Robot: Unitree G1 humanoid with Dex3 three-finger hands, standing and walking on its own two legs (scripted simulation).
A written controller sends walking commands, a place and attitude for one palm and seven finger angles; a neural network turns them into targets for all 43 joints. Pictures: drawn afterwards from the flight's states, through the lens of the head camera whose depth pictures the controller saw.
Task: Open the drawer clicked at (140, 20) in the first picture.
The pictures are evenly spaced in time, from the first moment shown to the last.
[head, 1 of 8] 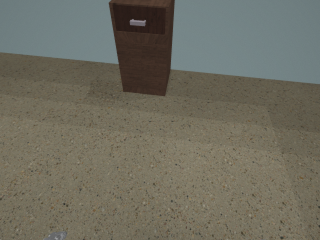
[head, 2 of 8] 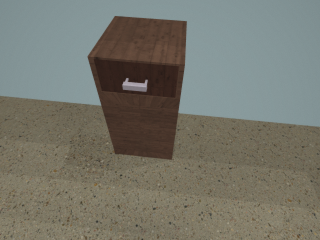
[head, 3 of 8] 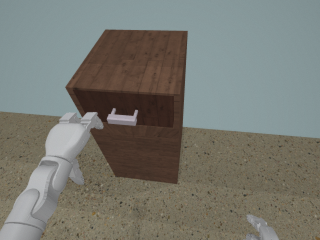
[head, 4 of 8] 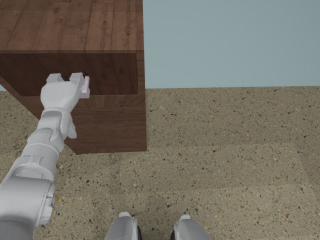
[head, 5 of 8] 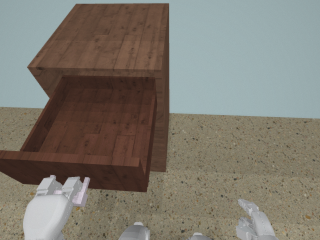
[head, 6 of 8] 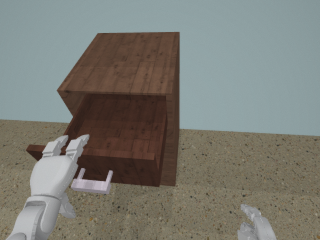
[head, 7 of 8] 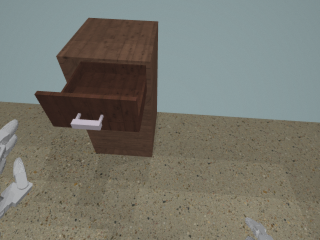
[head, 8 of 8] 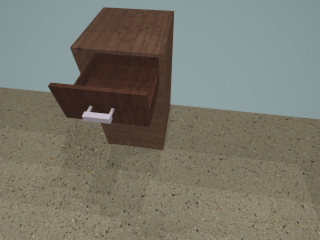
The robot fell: no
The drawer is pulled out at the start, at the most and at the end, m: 0.00 0.30 0.25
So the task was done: yes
